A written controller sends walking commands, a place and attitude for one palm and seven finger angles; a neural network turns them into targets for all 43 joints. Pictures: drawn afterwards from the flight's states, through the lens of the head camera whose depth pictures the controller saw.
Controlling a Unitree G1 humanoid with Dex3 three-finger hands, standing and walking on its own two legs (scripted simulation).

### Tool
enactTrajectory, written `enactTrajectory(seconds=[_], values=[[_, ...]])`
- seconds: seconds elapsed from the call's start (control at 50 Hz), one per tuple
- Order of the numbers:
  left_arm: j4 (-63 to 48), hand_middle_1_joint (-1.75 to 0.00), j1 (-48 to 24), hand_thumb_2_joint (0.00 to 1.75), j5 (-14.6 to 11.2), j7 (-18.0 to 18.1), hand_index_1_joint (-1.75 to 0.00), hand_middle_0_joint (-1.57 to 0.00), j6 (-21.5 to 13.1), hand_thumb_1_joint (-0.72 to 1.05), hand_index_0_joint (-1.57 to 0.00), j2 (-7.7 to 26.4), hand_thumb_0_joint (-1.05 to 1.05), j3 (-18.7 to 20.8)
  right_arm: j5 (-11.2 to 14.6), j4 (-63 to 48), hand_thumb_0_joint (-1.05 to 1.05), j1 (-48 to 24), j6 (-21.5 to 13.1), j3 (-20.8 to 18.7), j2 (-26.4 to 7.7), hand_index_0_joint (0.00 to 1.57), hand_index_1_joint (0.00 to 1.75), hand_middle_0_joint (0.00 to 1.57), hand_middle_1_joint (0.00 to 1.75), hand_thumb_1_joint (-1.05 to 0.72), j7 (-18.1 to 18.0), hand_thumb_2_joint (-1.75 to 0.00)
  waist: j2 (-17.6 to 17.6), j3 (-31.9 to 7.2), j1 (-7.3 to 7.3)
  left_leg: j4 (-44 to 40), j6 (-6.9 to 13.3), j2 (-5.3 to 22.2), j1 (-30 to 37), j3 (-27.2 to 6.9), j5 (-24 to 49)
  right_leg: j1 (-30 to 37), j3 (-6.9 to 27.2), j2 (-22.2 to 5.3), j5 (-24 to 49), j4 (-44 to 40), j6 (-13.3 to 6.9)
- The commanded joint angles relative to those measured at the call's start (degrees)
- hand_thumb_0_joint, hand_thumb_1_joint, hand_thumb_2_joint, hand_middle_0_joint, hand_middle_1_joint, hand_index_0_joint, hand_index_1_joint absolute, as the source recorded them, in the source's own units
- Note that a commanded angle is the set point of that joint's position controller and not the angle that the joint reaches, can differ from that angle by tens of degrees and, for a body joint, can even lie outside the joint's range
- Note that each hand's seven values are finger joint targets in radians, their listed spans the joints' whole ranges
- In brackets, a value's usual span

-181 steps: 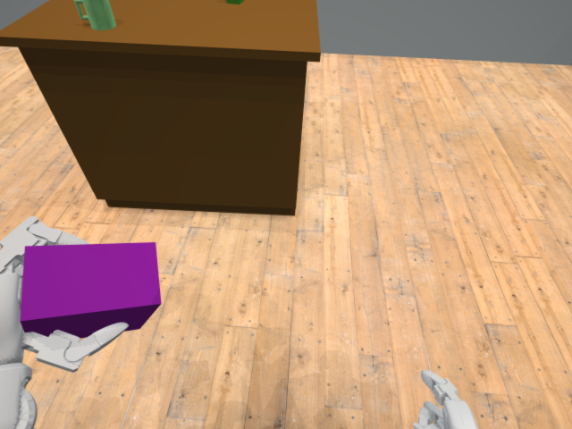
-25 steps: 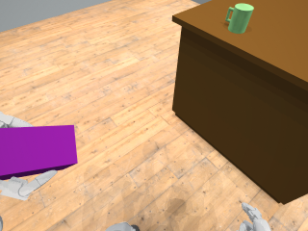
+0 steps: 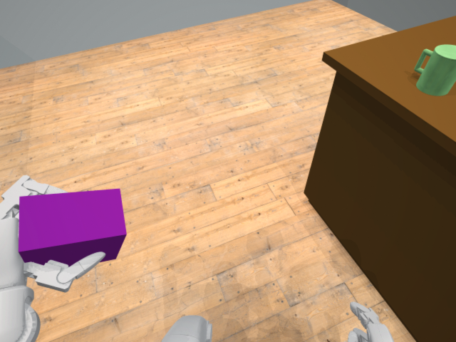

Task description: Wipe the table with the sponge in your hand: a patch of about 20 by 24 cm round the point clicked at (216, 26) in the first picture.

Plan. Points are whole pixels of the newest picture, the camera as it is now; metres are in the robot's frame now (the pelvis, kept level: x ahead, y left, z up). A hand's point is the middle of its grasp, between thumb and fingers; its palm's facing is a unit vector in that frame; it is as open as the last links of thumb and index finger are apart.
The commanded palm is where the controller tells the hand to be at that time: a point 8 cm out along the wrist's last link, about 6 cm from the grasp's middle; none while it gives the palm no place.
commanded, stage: walk to a spot facing it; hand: left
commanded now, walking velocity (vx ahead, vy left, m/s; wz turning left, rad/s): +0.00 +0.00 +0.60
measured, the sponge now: (89, 230) +0.23 +0.22 +0.14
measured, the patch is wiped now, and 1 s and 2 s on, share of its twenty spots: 0.00 0.00 0.00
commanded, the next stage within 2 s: turn to face it in 0.12 s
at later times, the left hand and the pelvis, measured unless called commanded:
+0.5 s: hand (34, 226) +0.20 +0.26 +0.18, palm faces +0.51 -0.74 -0.43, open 10.7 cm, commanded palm +0.17 +0.29 +0.18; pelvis +0.03 +0.00 +0.00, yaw +5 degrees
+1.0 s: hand (121, 221) +0.22 +0.16 +0.18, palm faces +0.24 -0.85 -0.47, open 10.7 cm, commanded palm +0.18 +0.20 +0.18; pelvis -0.03 -0.04 +0.00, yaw -10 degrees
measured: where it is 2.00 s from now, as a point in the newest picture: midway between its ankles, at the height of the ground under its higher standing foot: outside the picture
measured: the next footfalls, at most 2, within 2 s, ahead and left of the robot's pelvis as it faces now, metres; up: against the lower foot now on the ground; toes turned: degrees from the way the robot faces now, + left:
left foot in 0.20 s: +0.11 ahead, +0.14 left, +0.00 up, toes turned +14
right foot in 0.56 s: +0.11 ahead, -0.11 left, +0.00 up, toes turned -4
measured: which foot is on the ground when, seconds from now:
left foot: up 0.00-0.18, down 0.20-0.60, up 0.62-1.00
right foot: down 0.00-0.20, up 0.22-0.54, down 0.56-1.00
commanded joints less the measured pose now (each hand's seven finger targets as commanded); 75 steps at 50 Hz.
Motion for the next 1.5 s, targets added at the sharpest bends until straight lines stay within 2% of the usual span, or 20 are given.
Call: enactTrajectory(seconds=[0.0,0.08,0.14,0.16,0.18,0.2,0.22,0.32,0.52,0.58,0.68,0.94,0.98,1.04,1.12,1.24,1.3,1.32,1.38,1.48], values=[[-23.59,-1.6,-9.84,1.3,-0.07,1.44,-1.6,-1.2,-5.68,0.1,-1.2,17.58,0.0,7.99,-0.21,-12.61,0.0,-7.95,-2.96,-1.38,-2.0,0.2,0.3,0.2,0.3,-0.9,-0.99,-0.9,-12.51,-3.9,-2.54,-8.21,-0.77,2.56,-0.64,2.59,1.11,6.27,3.96,-12.86,37.78,-12.57,-5.68],[-30.66,-1.6,0.87,1.3,-1.36,3.18,-1.6,-1.2,-5.15,0.1,-1.2,19.59,0.0,12.93,-0.1,-16.63,0.0,-7.1,-2.57,-2.31,-0.86,0.2,0.3,0.2,0.3,-0.9,-1.13,-0.9,-11.56,-10.45,-0.17,-26.12,0.04,1.0,6.06,7.86,1.63,11.42,1.73,-12.87,42.79,-6.49,-6.48],[-32.16,-1.6,6.02,1.3,-2.87,4.07,-1.6,-1.2,-4.79,0.1,-1.2,18.87,0.0,14.98,-0.03,-17.7,0.0,-3.47,-1.35,-3.42,-1.77,0.2,0.3,0.2,0.3,-0.9,-1.03,-0.9,-4.88,-17.22,-3.78,-41.95,-0.33,-4.21,19.39,11.72,13.53,9.09,-1.64,-9.78,43.62,9.95,-3.16],[-30.56,-1.6,9.55,1.3,-3.42,3.98,-1.6,-1.2,-5.18,0.1,-1.2,17.07,0.0,14.29,0.22,-17.58,0.0,-2.21,-1.01,-4.18,-2.77,0.2,0.3,0.2,0.3,-0.9,-1.05,-0.9,4.41,-19.55,-5.21,-46.19,1.3,-0.13,30.23,5.65,23.79,1.25,-2.24,-6.07,27.45,23.01,-0.37],[-33.18,-1.6,8.25,1.3,-3.68,3.58,-1.6,-1.2,-6.86,0.1,-1.2,16.39,0.0,13.61,0.09,-18.09,0.0,-3.41,-1.11,-4.61,-4.48,0.2,0.3,0.2,0.3,-0.9,-0.52,-0.9,21.14,-18.97,-4.02,-46.05,9.04,14.36,38.37,-14.81,55.53,-14.95,-0.03,3.08,-9.09,35.42,3.43],[-31.0,-1.6,9.1,1.3,-2.43,3.55,-1.6,-1.2,-8.08,0.1,-1.2,19.08,0.0,16.01,0.33,-17.58,0.0,-1.74,-2.04,-4.33,-5.18,0.2,0.3,0.2,0.3,-0.9,0.78,-0.9,22.17,-19.87,-3.69,-43.14,16.63,23.86,41.44,-28.68,76.61,-23.09,6.23,5.6,-26.22,42.18,2.77],[-25.53,-1.6,7.75,1.3,-1.95,2.26,-1.6,-1.2,-7.74,0.1,-1.2,20.29,0.0,16.43,0.66,-15.83,0.0,-1.36,-2.45,-4.55,-5.77,0.2,0.3,0.2,0.3,-0.9,2.14,-0.9,10.54,-16.84,-4.18,-43.39,15.92,23.14,38.05,-24.81,67.64,-25.42,10.29,3.85,-21.12,41.85,1.59],[-25.96,-1.6,8.19,1.3,-2.53,0.9,-1.6,-1.2,-5.99,0.1,-1.2,15.34,0.0,12.61,1.43,-14.39,0.0,-2.58,-2.43,-3.87,-4.26,0.2,0.3,0.2,0.3,-0.9,2.57,-0.9,9.7,-14.0,-3.43,-45.91,10.42,14.51,25.73,-4.48,45.07,-15.45,7.52,4.61,-3.43,23.12,1.97],[-17.19,-1.6,-9.42,1.3,-0.26,0.36,-1.6,-1.2,-3.28,0.1,-1.2,13.68,0.0,5.85,0.56,-13.56,0.0,-3.59,-5.89,-1.16,-3.57,0.2,0.3,0.2,0.3,-0.9,0.8,-0.9,6.29,-6.25,-1.48,-41.83,3.97,15.6,10.57,2.42,5.27,1.19,5.91,7.18,2.99,-2.9,1.85],[-16.3,-1.6,-14.54,1.3,-0.74,0.82,-1.6,-1.2,-2.38,0.1,-1.2,16.71,0.0,6.97,0.24,-14.85,0.0,-5.8,-5.52,-0.38,-1.38,0.2,0.3,0.2,0.3,-0.9,0.63,-0.9,-17.68,-4.79,-1.35,-13.14,-1.41,0.8,5.24,1.62,-10.34,-6.6,38.07,-11.38,16.18,-19.43,-8.91],[-17.79,-1.6,-3.1,1.3,-2.01,0.38,-1.6,-1.2,-4.26,0.1,-1.2,15.96,0.0,8.81,-0.03,-14.01,0.0,-6.31,-1.71,0.3,-1.1,0.2,0.3,0.2,0.3,-0.9,1.46,-0.9,-5.07,-9.04,-1.69,-3.9,-2.86,1.32,1.78,-2.73,3.04,0.11,28.35,-4.87,10.61,-16.81,-9.06],[-18.39,-1.6,2.98,1.3,-2.38,0.48,-1.6,-1.2,-5.03,0.1,-1.2,15.89,0.0,10.51,0.98,-17.0,0.0,-3.28,2.67,-2.13,-4.93,0.2,0.3,0.2,0.3,-0.9,2.39,-0.9,-8.37,-15.12,-1.29,-41.42,0.17,-2.15,19.13,1.83,-2.03,0.48,33.68,0.58,4.29,-20.21,-6.03],[-20.24,-1.6,0.23,1.3,-2.28,-0.07,-1.6,-1.2,-5.46,0.1,-1.2,15.95,0.0,9.09,0.94,-17.28,0.0,-2.34,2.76,-2.5,-5.54,0.2,0.3,0.2,0.3,-0.9,2.16,-0.9,-4.46,-14.47,-2.39,-49.67,2.35,1.99,28.23,0.08,0.73,-7.05,30.5,4.29,0.69,-15.14,-3.19],[-22.76,-1.6,-2.1,1.3,-0.13,-0.13,-1.6,-1.2,-5.89,0.1,-1.2,17.25,0.0,10.32,0.19,-18.08,0.0,-5.23,1.32,-2.47,-4.62,0.2,0.3,0.2,0.3,-0.9,1.57,-0.9,13.91,-6.89,-0.9,-57.16,12.69,25.44,20.8,-15.88,5.41,-21.23,14.26,11.56,-6.15,25.59,1.38],[-21.29,-1.6,-1.56,1.3,-0.31,-0.42,-1.6,-1.2,-4.95,0.1,-1.2,13.32,0.0,6.84,1.36,-16.6,0.0,-3.97,0.17,-2.98,-4.87,0.2,0.3,0.2,0.3,-0.9,2.65,-0.9,12.74,-0.32,-0.66,-51.58,8.01,19.61,15.88,1.58,16.63,-18.96,10.69,7.49,-6.01,26.26,1.98],[-18.07,-1.6,-8.47,1.3,-0.03,-0.05,-1.6,-1.2,-4.37,0.1,-1.2,14.46,0.0,6.05,1.13,-15.41,0.0,-0.79,-2.54,-2.82,-5.83,0.2,0.3,0.2,0.3,-0.9,3.15,-0.9,9.21,-5.74,-2.05,-34.77,2.43,16.64,22.88,6.54,34.97,-1.16,1.62,11.36,4.23,-4.25,2.58],[-16.82,-1.6,-5.66,1.3,-0.04,0.8,-1.6,-1.2,-4.96,0.1,-1.2,20.3,0.0,11.95,1.22,-17.05,0.0,-3.75,-2.26,-1.82,-2.79,0.2,0.3,0.2,0.3,-0.9,3.14,-0.9,-15.83,-10.62,-0.74,-7.06,-2.75,3.13,-0.03,6.46,-8.43,16.71,30.73,-7.41,55.38,-8.49,-9.1],[-13.79,-1.6,-1.56,1.3,-0.66,1.26,-1.6,-1.2,-5.17,0.1,-1.2,20.35,0.0,14.09,0.39,-15.99,0.0,-5.03,-1.85,-1.07,-2.1,0.2,0.3,0.2,0.3,-0.9,2.62,-0.9,-18.08,-10.88,-0.73,-1.06,-3.18,3.8,-3.03,-0.36,-12.59,14.65,32.15,-11.84,61.62,-8.02,-11.02],[-21.72,-1.6,8.31,1.3,-2.96,0.29,-1.6,-1.2,-5.53,0.1,-1.2,20.17,0.0,16.09,0.73,-17.24,0.0,-7.27,1.69,-0.77,-1.14,0.2,0.3,0.2,0.3,-0.9,3.35,-0.9,-7.65,-14.74,-0.62,0.32,-3.21,4.09,-2.84,-4.22,-5.5,13.64,30.65,-7.47,43.01,-7.42,-11.75],[-30.49,-1.6,8.63,1.3,-3.46,1.03,-1.6,-1.2,-6.99,0.1,-1.2,20.95,0.0,18.01,0.57,-17.4,0.0,-7.68,2.95,-1.18,-2.06,0.2,0.3,0.2,0.3,-0.9,3.23,-0.9,-8.18,-16.27,-1.48,-19.02,-3.11,2.34,6.44,-0.72,-1.01,7.18,27.55,-4.28,30.95,-9.91,-11.61]])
